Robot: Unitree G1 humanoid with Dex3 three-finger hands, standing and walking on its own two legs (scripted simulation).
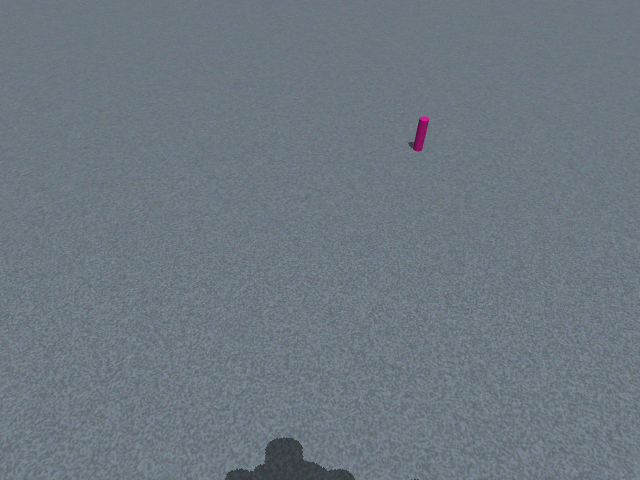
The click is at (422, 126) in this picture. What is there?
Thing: slim round
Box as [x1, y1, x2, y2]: [413, 116, 428, 150]
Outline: 424,116 419,118 413,149 415,150 421,150 428,121 428,118
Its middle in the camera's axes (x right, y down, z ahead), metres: +0.57 -0.60 +2.12
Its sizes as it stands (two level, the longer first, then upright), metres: 0.051 0.051 0.190
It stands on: the floor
